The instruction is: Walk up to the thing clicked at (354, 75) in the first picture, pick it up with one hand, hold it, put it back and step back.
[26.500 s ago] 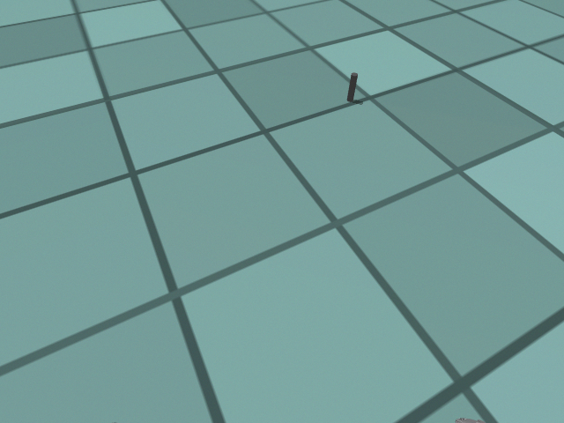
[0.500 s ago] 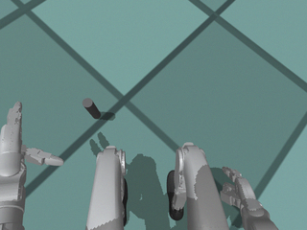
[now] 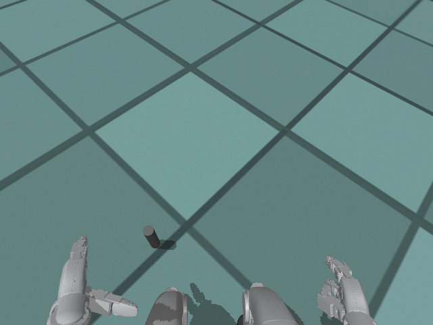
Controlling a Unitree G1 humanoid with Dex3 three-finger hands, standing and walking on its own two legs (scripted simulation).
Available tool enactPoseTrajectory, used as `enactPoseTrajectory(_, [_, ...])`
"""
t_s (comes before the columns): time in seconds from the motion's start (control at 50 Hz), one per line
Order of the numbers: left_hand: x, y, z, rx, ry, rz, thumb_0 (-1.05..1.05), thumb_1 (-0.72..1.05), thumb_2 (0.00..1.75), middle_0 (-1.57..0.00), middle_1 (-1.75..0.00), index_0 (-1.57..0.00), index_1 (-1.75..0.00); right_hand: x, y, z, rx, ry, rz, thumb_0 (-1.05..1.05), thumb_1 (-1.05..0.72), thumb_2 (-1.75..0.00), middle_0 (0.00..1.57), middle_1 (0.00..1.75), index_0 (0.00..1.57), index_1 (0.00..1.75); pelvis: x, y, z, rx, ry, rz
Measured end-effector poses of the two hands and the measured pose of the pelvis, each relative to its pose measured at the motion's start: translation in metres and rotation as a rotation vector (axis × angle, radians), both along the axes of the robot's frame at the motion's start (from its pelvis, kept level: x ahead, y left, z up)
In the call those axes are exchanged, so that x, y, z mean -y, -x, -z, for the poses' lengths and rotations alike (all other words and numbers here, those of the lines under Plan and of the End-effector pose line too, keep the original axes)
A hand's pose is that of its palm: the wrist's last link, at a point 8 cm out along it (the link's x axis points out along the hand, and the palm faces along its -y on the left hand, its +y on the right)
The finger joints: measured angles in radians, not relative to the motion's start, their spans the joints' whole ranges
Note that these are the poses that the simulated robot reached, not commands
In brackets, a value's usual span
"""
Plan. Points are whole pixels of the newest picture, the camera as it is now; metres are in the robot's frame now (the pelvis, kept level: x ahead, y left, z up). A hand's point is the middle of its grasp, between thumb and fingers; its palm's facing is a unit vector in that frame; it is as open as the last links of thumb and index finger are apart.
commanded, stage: home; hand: left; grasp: from the side
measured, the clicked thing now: (152, 237) +0.44 +0.23 -0.59
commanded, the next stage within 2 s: stand in 1.88 s
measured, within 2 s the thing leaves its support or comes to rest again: neither
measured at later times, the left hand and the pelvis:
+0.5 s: hand (104, 293) +0.18 +0.19 -0.01, palm faces +0.12 -0.95 -0.29, open 17.6 cm; pelvis +0.02 +0.00 +0.04, yaw +1 degrees
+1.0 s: hand (113, 295) +0.18 +0.17 -0.01, palm faces +0.11 -0.95 -0.29, open 17.6 cm; pelvis +0.01 -0.01 +0.04, yaw +1 degrees
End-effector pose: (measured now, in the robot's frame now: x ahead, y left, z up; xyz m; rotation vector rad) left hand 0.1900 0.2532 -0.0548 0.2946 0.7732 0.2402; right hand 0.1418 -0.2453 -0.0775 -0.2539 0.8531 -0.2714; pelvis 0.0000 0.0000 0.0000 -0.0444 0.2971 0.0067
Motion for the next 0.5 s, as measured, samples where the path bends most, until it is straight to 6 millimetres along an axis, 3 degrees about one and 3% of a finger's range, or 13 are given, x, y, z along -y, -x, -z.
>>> enactPoseTrajectory(0.12, [0.011,0.01,-0.046,0.041,0.016,0.017,-0.01,-0.55,0.05,-0.06,-0.06,-0.06,-0.06,-0.012,-0.009,-0.03,0.076,-0.016,0.006,0.01,-0.9,-0.9,0.2,0.3,0.2,0.3,-0.005,-0.012,-0.025,0.072,-0.001,-0.002])
enactPoseTrajectory(0.24, [0.018,0.022,-0.07,0.072,0.039,0.019,-0.01,-0.56,0.05,-0.06,-0.05,-0.06,-0.05,-0.021,-0.023,-0.048,0.152,-0.026,-0.017,0.02,-0.9,-0.9,0.2,0.3,0.2,0.3,-0.007,-0.017,-0.036,0.121,-0.002,-0.005])
enactPoseTrajectory(0.5, [0.02,0.032,-0.07,0.043,0.051,-0.001,-0.01,-0.57,0.04,-0.06,-0.05,-0.06,-0.05,-0.018,-0.036,-0.059,0.196,-0.009,-0.076,0.02,-0.9,-0.9,0.2,0.3,0.2,0.3,-0.002,-0.015,-0.042,0.154,-0.009,-0.014])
